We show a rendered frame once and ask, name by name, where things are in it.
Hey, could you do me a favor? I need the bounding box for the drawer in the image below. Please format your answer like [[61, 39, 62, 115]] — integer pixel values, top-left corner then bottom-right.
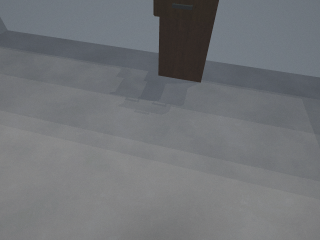
[[153, 0, 216, 23]]

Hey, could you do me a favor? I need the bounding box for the handle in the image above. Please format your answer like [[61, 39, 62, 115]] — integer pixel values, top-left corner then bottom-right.
[[171, 2, 193, 10]]

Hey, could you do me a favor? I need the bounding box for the cabinet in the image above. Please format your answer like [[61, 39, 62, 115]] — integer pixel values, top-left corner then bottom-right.
[[158, 0, 219, 83]]

